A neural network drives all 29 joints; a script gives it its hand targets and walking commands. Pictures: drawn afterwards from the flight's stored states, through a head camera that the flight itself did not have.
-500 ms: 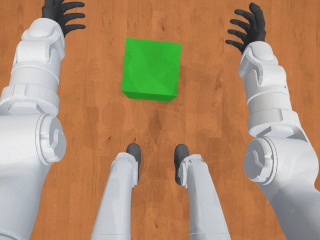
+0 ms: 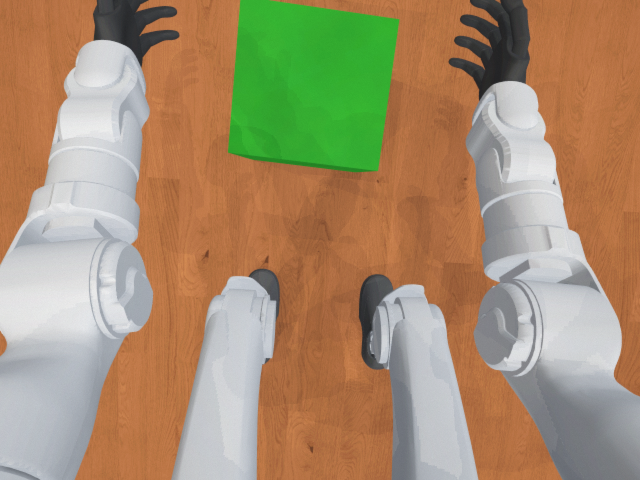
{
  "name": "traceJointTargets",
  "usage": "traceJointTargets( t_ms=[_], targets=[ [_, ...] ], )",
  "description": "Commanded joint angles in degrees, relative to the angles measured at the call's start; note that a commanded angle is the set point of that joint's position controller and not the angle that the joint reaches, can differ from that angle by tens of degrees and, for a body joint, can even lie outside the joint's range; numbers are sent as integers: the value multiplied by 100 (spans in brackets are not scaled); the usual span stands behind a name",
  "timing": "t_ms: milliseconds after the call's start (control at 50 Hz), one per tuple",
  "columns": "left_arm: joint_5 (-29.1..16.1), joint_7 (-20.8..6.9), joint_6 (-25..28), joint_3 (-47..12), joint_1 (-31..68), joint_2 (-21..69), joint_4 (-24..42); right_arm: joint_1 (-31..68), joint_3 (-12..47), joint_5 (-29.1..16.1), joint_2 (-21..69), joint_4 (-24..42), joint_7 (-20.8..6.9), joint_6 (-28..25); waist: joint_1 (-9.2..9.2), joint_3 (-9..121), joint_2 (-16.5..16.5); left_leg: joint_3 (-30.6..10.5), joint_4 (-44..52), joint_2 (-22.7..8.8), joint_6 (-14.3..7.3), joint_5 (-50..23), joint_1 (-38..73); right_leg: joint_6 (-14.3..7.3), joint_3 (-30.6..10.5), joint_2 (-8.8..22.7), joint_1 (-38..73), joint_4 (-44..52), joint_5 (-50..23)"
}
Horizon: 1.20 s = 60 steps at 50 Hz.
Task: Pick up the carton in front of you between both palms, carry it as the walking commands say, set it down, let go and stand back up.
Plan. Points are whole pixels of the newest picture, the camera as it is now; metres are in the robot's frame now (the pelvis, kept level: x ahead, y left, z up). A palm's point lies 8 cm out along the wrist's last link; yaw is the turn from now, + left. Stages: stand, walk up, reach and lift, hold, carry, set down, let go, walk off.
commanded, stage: reach and lift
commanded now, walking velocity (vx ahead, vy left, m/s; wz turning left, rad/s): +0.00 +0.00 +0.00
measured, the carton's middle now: (310, 104) +0.52 +0.05 -0.42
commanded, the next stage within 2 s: none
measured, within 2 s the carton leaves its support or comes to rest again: leaves its support in 1.38 s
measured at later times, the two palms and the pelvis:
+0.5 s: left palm (189, 85) +0.52 +0.22 -0.35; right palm (436, 113) +0.51 -0.14 -0.34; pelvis -0.05 +0.00 -0.16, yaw -1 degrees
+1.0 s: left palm (207, 85) +0.52 +0.20 -0.35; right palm (418, 113) +0.51 -0.12 -0.34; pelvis -0.05 +0.00 -0.17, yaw -1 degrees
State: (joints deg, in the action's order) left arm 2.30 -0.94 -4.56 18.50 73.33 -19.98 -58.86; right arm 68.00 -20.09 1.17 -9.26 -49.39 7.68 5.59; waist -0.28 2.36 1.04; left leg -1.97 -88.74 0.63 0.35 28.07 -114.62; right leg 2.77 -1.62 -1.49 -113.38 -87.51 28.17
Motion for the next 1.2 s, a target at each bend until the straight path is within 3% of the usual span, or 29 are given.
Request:
traceJointTargets(
  t_ms=[0, 140, 280, 420, 520, 640, 860, 980, 1020, 1080, 1120, 1180],
  targets=[
    [-467, 74, 102, -408, 1579, -1064, 626, 1289, 381, -396, -658, 576, 158, -44, -86, 6597, -233, 253, -480, 232, 147, -3590, 3408, 153, 376, -351, 3142, -638, -3295],
    [-1114, 186, -122, -1075, 2746, -1624, 466, 2460, 791, -1018, -1079, 588, 382, 237, -76, 6615, -441, 422, -1404, 92, 104, -2120, 2968, 115, 507, -281, 3039, -1543, -2057],
    [-1250, 194, -213, -1364, 3529, -1761, -524, 3327, 912, -1166, -1251, -379, 292, 293, -41, 5186, -403, 315, -1911, -56, 52, -816, 2259, 79, 570, -144, 2297, -2136, -794],
    [-1322, 215, -6, -1628, 4027, -1771, -1024, 3777, 825, -1132, -1488, -1011, 132, 2, 77, 4454, -425, 128, -2460, -91, 90, -1055, 2216, 75, 594, -61, 1757, -2731, -935],
    [-1529, 269, 147, -1753, 4244, -1831, -672, 3955, 1024, -1250, -1517, -811, 154, -170, 29, 4857, -193, 72, -2792, -57, 64, -1756, 2413, 78, 650, -74, 2059, -3133, -1604],
    [-1492, 313, 195, -1785, 3658, -1675, -633, 3432, 1123, -1387, -1203, -541, 233, -251, -47, 5276, -361, 126, -3004, 11, 80, -2506, 3001, 105, 725, -255, 1997, -3282, -2097],
    [-1404, 243, 139, -1808, 3713, -1306, -746, 3331, 876, -1153, -1045, -840, 239, -216, 84, 4182, -414, 127, -2800, 5, 100, -1515, 2045, 60, 613, -250, 1756, -3063, -1447],
    [-1309, 150, 88, -2007, 4067, -566, -796, 3825, 1011, -1079, -284, -854, 154, -189, 42, 3922, -348, 155, -2680, 90, 83, -1139, 1960, 33, 612, -360, 2006, -3004, -1204],
    [-1200, -110, -19, -2160, 4406, 640, -742, 4148, 1024, -842, 778, -846, -67, -102, 102, 3725, -377, 161, -2685, 178, 61, -1010, 1928, 3, 623, -434, 2058, -2991, -1113],
    [-974, -906, -290, -2337, 4696, 3471, -600, 4867, 1215, -474, 3401, -561, -821, 169, 48, 3331, -392, 232, -2760, 356, 8, -970, 1783, -88, 670, -595, 1654, -3108, -968],
    [-861, -1282, -444, -2189, 4479, 4309, -420, 4941, 1265, -376, 4095, -479, -1171, 371, -25, 3041, -264, 316, -2813, 416, -52, -931, 1412, -107, 680, -623, 1482, -3140, -854],
    [-857, -1536, -613, -2174, 4265, 4822, -149, 4749, 1384, -424, 4655, -372, -1409, 537, -117, 3020, -159, 355, -2853, 437, -117, -932, 1212, -172, 702, -656, 1432, -3196, -865]
  ],
)
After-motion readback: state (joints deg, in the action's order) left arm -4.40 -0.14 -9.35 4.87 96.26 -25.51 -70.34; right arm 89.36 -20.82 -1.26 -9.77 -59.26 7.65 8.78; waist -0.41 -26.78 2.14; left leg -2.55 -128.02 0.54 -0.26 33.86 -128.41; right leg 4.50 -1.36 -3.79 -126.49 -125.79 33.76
